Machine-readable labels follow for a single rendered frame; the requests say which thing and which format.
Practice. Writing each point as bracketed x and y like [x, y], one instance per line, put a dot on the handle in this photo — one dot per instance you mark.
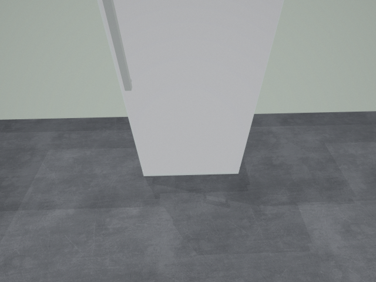
[117, 43]

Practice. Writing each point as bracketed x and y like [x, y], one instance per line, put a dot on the fridge door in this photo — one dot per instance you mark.
[196, 68]

